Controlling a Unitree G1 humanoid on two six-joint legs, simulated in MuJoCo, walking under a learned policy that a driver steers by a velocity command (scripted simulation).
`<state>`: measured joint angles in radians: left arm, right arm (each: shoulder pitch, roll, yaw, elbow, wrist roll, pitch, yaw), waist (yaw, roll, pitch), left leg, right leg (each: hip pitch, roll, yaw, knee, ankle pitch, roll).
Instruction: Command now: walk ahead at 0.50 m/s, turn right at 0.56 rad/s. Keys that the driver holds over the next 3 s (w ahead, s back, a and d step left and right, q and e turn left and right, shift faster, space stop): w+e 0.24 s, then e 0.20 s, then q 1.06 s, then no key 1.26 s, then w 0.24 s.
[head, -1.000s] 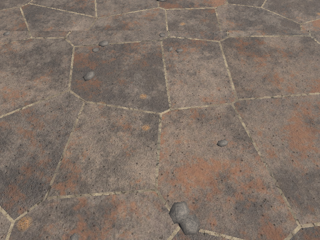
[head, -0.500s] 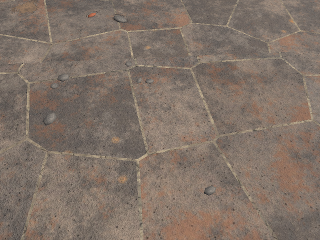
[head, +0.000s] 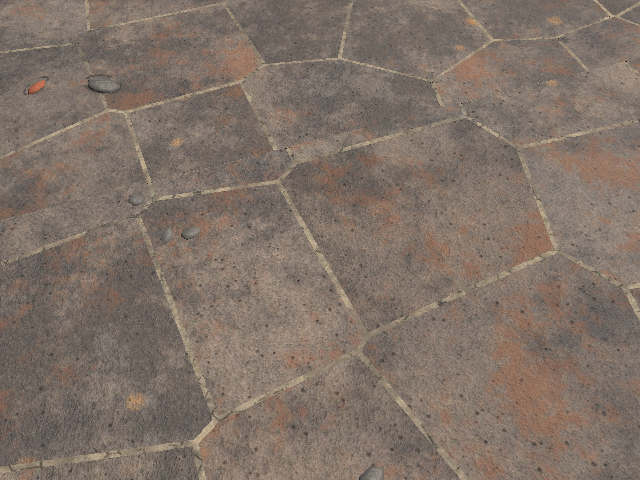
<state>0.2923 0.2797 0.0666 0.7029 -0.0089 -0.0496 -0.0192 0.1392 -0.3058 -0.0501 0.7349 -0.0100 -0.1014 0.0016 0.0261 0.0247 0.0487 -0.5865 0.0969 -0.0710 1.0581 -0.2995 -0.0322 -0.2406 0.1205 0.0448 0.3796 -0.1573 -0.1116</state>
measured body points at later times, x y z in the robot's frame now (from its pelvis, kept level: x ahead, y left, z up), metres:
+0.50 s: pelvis +0.24 +0.05 +0.00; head +0.29 +0.05 +0.45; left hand +0.46 +0.29 -0.10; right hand +0.29 -0.24 -0.11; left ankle +0.30 +0.15 -0.74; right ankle +0.22 -0.08 -0.67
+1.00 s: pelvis +0.30 +0.04 -0.02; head +0.33 +0.06 +0.43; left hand +0.52 +0.29 -0.12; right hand +0.38 -0.27 -0.11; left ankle +0.32 +0.14 -0.74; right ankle +0.31 -0.12 -0.74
